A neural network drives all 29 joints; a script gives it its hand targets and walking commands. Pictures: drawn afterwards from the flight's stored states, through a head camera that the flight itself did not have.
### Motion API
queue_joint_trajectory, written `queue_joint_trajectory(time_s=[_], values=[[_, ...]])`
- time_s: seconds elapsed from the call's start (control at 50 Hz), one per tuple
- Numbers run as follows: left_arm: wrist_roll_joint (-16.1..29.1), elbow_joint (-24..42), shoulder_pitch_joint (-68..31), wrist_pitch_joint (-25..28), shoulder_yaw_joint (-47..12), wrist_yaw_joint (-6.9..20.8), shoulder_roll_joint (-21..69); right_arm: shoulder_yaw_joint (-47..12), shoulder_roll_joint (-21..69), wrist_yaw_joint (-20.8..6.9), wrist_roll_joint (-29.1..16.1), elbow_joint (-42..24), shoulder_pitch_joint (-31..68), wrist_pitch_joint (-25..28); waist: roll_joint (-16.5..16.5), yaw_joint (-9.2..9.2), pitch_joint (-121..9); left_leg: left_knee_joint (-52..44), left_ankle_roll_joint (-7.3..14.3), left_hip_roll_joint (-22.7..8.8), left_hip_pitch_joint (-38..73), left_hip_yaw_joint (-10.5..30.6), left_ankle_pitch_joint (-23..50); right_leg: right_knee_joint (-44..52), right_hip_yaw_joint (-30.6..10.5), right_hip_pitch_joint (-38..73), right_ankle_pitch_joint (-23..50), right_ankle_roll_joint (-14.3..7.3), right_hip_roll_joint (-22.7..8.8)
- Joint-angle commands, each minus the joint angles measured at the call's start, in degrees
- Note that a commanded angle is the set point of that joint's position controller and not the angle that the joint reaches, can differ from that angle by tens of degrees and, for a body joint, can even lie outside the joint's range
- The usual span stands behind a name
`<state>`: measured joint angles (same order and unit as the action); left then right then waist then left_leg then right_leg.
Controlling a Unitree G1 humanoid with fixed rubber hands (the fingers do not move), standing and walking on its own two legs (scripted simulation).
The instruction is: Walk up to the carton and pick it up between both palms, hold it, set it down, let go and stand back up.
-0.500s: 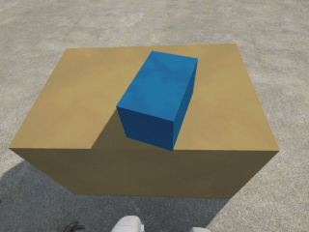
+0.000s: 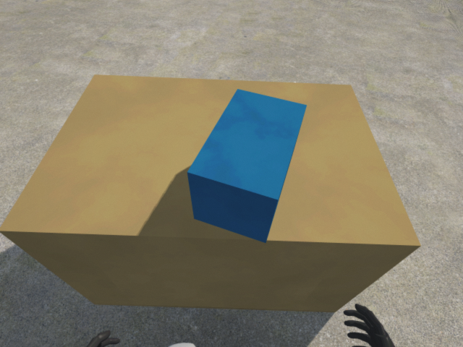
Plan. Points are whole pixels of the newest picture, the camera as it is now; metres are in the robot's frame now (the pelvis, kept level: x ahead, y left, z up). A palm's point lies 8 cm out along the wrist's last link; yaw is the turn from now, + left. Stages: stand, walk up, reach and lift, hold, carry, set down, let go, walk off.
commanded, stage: walk up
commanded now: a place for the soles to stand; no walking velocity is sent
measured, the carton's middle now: (250, 161) +0.52 -0.02 -0.04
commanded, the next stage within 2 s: reach and lift in 1.04 s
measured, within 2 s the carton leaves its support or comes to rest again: neither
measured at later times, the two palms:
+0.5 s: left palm out of the picture +0.09 +0.25 -0.10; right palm out of the picture +0.07 -0.28 -0.11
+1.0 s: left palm out of the picture +0.10 +0.24 -0.10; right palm out of the picture +0.08 -0.29 -0.10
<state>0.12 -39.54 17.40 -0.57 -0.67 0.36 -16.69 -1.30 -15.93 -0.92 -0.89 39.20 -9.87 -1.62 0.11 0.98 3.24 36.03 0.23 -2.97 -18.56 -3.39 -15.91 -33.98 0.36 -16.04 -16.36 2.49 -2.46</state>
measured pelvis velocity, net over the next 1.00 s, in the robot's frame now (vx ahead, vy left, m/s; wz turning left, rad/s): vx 0.00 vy -0.02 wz -0.04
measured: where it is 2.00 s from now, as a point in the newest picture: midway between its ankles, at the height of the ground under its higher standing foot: outside the picture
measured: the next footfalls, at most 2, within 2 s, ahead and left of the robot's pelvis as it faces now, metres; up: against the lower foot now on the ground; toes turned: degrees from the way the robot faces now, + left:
none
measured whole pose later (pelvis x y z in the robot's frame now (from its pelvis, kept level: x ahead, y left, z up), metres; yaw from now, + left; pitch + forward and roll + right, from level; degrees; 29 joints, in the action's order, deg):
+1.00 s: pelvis +0.00 -0.02 +0.00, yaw -2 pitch -1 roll +0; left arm 0.0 -39.6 15.8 -1.4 0.0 1.9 -16.8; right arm 0.2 -17.0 -0.7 0.2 39.5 -16.5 -1.0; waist 0.1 -0.1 2.7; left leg 34.2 -1.3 -4.6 -18.2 -5.2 -14.9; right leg -35.0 -1.5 -18.2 -16.1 0.8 -0.7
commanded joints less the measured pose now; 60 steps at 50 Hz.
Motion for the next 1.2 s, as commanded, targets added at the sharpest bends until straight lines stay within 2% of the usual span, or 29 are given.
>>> queue_joint_trajectory(time_s=[0.0, 0.06, 0.12, 0.18, 0.22, 0.24, 0.26, 0.38, 0.42, 0.48, 0.5, 0.52, 0.58, 0.62, 0.7, 0.78, 0.82, 0.84, 0.9, 0.94, 0.96, 1.0, 1.02, 1.04, 1.06, 1.08, 1.1, 1.16, 1.18], values=[[0.18, 4.82, 1.1, 1.6, 2.83, -0.03, -7.0, 3.29, -8.84, 0.32, 0.19, -4.38, -0.31, 1.26, -0.91, -1.01, -4.81, -9.61, 3.08, -5.11, 3.12, 6.38, 1.2, 6.36, -4.36, -0.96, 4.52, -4.23, -3.36], [0.01, 4.52, 0.99, 1.7, 3.0, 0.12, -7.12, 3.48, -9.29, 0.29, 0.31, -4.16, 0.08, 1.64, -2.19, -0.65, -3.76, -10.79, 2.74, -5.07, 2.14, 6.13, 1.22, 6.42, -3.98, -0.69, 4.39, -3.93, -3.17], [-0.03, 4.67, 0.36, 1.68, 3.09, 0.13, -7.62, 3.35, -8.86, 0.09, 0.33, -4.12, -0.51, 1.76, 0.54, -0.77, -2.99, -11.59, 2.81, -5.15, 1.35, 6.97, 0.1, 6.79, -4.04, -0.21, 3.74, -3.9, -3.22], [0.35, 4.28, 1.12, 1.77, 3.21, 0.37, -7.38, 3.66, -9.14, 0.06, 0.67, -3.51, -1.37, 1.68, -0.14, -0.85, -3.2, -11.83, 2.51, -4.35, 2.71, 5.84, -3.95, 8.73, -4.75, -2.15, -0.31, -4.28, -3.17], [0.13, 4.73, -0.43, 1.81, 3.46, 0.3, -8.22, 3.52, -8.47, -0.07, 0.65, -2.9, -2.79, 1.74, 2.43, -1.29, -2.92, -11.24, 2.01, -3.9, 1.94, 5.71, -3.73, 9.56, -5.4, -1.96, -2.08, -4.51, -3.55], [0.07, 4.77, -0.33, 1.9, 3.49, 0.26, -8.18, 3.5, -8.39, -0.12, 0.59, -2.64, -3.26, 1.8, 1.52, -1.41, -3.11, -10.86, 1.9, -3.49, 2.77, 5.31, -3.17, 9.91, -5.95, -2.78, -2.53, -4.7, -3.93], [0.16, 4.79, -0.29, 1.92, 3.55, 0.28, -8.45, 3.53, -8.42, -0.06, 0.75, -2.32, -3.67, 1.86, 2.31, -1.48, -2.81, -10.55, 1.75, -3.35, 3.91, 5.37, -1.75, 10.0, -6.2, -3.62, -2.23, -4.69, -4.0], [-0.04, 4.89, -0.05, 1.27, 3.8, 0.54, -8.37, 4.17, -9.92, 0.42, 1.14, -3.28, -4.19, 2.49, -0.25, -0.89, -3.86, -11.3, 2.54, -4.78, 1.46, 5.87, -1.02, 5.87, -4.38, -0.99, 3.21, -4.81, -2.55], [-0.4, 4.84, 0.3, 1.12, 3.68, 0.47, -7.8, 4.29, -10.06, 0.45, 0.89, -3.67, -4.57, 2.61, -1.69, -0.48, -3.2, -11.79, 3.09, -5.75, -0.06, 6.29, 2.57, 3.87, -4.1, 0.77, 7.75, -4.59, -2.46], [-0.28, 4.57, 0.85, 0.97, 3.81, 0.48, -8.23, 4.3, -10.12, 0.57, 0.88, -3.71, -5.37, 2.25, -1.14, -0.45, -5.12, -11.15, 3.34, -5.73, 0.87, 6.17, 0.74, 3.92, -4.76, 0.58, 6.07, -4.79, -2.47], [-0.17, 4.57, 1.04, 0.97, 3.63, 0.5, -7.92, 4.35, -10.19, 0.52, 0.93, -4.25, -4.98, 2.07, -2.6, -0.29, -5.51, -10.96, 3.21, -5.4, 1.61, 5.53, -0.37, 4.21, -5.02, -0.07, 4.87, -4.82, -2.47], [-0.07, 4.49, 0.22, 0.85, 3.63, 0.52, -8.13, 4.3, -9.45, 0.51, 0.98, -4.15, -4.86, 1.93, -1.3, -0.57, -3.88, -10.7, 3.02, -5.28, 1.14, 5.65, -0.13, 4.58, -5.28, -1.09, 4.64, -4.93, -2.59], [-0.09, 4.91, -0.57, 0.79, 3.92, 0.58, -8.77, 4.46, -9.61, 0.44, 0.9, -4.39, -5.8, 1.69, -0.57, -0.84, -3.73, -9.91, 2.66, -4.72, 0.93, 4.57, -2.94, 5.99, -6.41, -2.15, 2.74, -5.21, -2.99], [0.06, 4.92, -1.03, 0.89, 4.02, 0.6, -9.31, 4.23, -8.85, 0.42, 1.0, -4.27, -6.41, 1.71, 0.8, -1.16, -3.58, -8.07, 1.87, -3.39, 2.91, 3.04, -1.77, 7.83, -7.54, -3.94, 1.6, -5.53, -3.69], [0.22, 5.07, -1.86, 0.74, 3.98, 0.77, -9.46, 4.37, -9.0, 0.6, 1.1, -4.6, -6.98, 1.91, 2.9, -1.48, -3.28, -7.05, 1.86, -3.34, 3.63, 3.11, -0.94, 8.76, -8.16, -5.33, 1.2, -6.03, -3.77], [0.05, 4.99, -2.82, 0.63, 4.06, 0.88, -9.31, 4.54, -9.16, 0.67, 1.01, -4.8, -7.04, 2.14, 2.33, -1.82, -3.25, -7.77, 1.87, -3.55, 3.95, 3.46, -1.29, 8.07, -7.79, -5.87, 0.6, -5.87, -2.89], [0.03, 5.03, -1.63, 0.69, 3.93, 0.98, -8.77, 4.72, -9.69, 0.62, 1.05, -4.99, -6.39, 2.22, -0.63, -1.09, -3.38, -8.88, 2.03, -4.37, 3.38, 3.83, -0.81, 6.83, -7.13, -4.87, 2.71, -5.37, -2.33], [-0.1, 5.1, -1.87, 0.69, 3.96, 1.01, -9.19, 4.65, -9.55, 0.64, 1.04, -4.93, -6.97, 2.3, 0.66, -1.31, -4.13, -9.38, 2.3, -4.9, 2.65, 4.46, -1.42, 6.37, -7.03, -3.53, 2.56, -5.3, -2.26], [-0.01, 4.82, -1.31, 0.81, 3.83, 1.11, -8.62, 4.81, -10.0, 0.68, 1.14, -5.2, -6.07, 2.27, -0.47, -0.77, -4.78, -9.17, 2.33, -4.77, 3.05, 3.76, -1.33, 6.43, -7.54, -3.1, 3.73, -5.5, -2.32], [-0.2, 5.27, -1.82, 0.81, 4.14, 1.05, -9.35, 4.62, -9.56, 0.67, 1.11, -5.34, -6.73, 2.25, 1.24, -1.04, -4.83, -8.92, 2.41, -4.87, 2.99, 3.66, -0.88, 6.11, -7.33, -2.85, 4.28, -5.36, -1.93], [-0.34, 5.42, -2.02, 0.76, 4.05, 0.96, -8.89, 4.66, -10.0, 0.61, 0.9, -5.08, -6.82, 2.3, -0.18, -1.03, -4.27, -9.4, 2.43, -5.09, 2.21, 3.76, -0.59, 5.47, -7.03, -2.45, 4.67, -5.25, -1.88], [-0.24, 5.54, -1.82, 0.75, 3.98, 1.01, -8.73, 4.63, -9.88, 0.58, 1.03, -5.32, -6.51, 2.23, -0.55, -0.98, -3.84, -9.56, 2.38, -5.19, 1.77, 3.57, -0.14, 4.93, -7.01, -2.33, 5.36, -5.09, -1.76], [-0.14, 5.13, -1.66, 0.63, 4.09, 1.06, -8.61, 4.8, -10.0, 0.64, 1.12, -5.24, -6.77, 2.21, -0.03, -1.13, -3.64, -9.96, 2.59, -5.54, 1.6, 4.09, -0.96, 4.97, -6.84, -2.59, 5.02, -5.09, -1.61], [0.59, 11.03, -28.08, -7.98, 3.38, -0.86, -8.91, 9.03, -3.43, -0.57, 6.47, 2.71, 20.78, 10.38, -3.91, -0.04, -3.73, -5.15, -0.22, -0.02, -7.78, -3.81, -13.16, -1.53, 2.07, -2.53, -10.49, -6.13, 3.63], [-0.63, 12.76, -22.48, -11.96, 2.15, -2.65, -5.1, 10.09, -6.23, -2.18, 6.21, 4.27, 13.77, 12.09, -5.73, -1.27, -0.29, -7.36, 1.3, -1.74, -12.9, -2.19, -19.33, -4.07, 3.04, 3.45, -8.63, -5.37, 5.08], [-1.57, 14.39, -21.98, -13.87, 2.95, -2.96, -4.67, 10.56, -6.64, -2.88, 5.62, 3.7, 12.51, 12.31, -4.72, -1.07, -2.29, -6.9, 2.1, -2.27, -13.62, -2.7, -18.3, -5.33, 3.39, 5.8, -6.94, -4.76, 5.26], [-1.06, 13.9, -19.05, -15.35, 2.9, -2.45, -4.09, 10.81, -6.2, -2.87, 5.41, 4.14, 10.0, 12.72, -0.88, -0.97, -2.53, -5.33, 1.57, -1.77, -11.02, -3.81, -13.02, -4.49, 3.09, 4.08, -6.23, -5.1, 4.61], [0.36, 22.18, -16.01, -17.73, 3.11, -0.52, -5.98, 10.57, -4.33, -0.45, 4.28, -0.46, 2.75, 13.91, 8.69, -2.73, -8.9, 2.21, -0.23, 2.42, 16.69, -2.64, -0.37, 5.68, -0.14, -13.5, -3.42, -6.01, -0.39], [-0.05, 23.55, -13.63, -18.17, 3.34, -0.12, -5.8, 9.73, -4.12, 0.2, 3.39, -1.13, 0.51, 13.88, 8.05, -2.16, -9.78, 1.22, -0.43, 2.58, 20.85, -1.62, 1.84, 7.19, 0.14, -14.1, 0.15, -5.59, -0.12]])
